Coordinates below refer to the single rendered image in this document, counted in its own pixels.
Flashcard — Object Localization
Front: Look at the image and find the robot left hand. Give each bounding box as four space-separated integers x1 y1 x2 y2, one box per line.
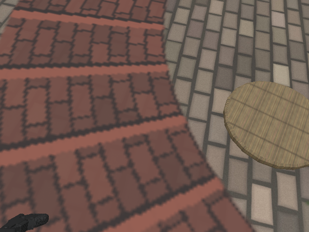
0 214 49 232

